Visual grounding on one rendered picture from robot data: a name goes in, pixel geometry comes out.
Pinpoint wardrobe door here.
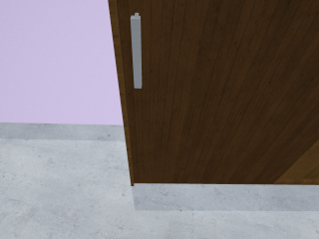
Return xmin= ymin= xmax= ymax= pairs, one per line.
xmin=116 ymin=0 xmax=319 ymax=184
xmin=279 ymin=139 xmax=319 ymax=179

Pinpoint handle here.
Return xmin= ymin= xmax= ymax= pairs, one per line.
xmin=131 ymin=13 xmax=143 ymax=89

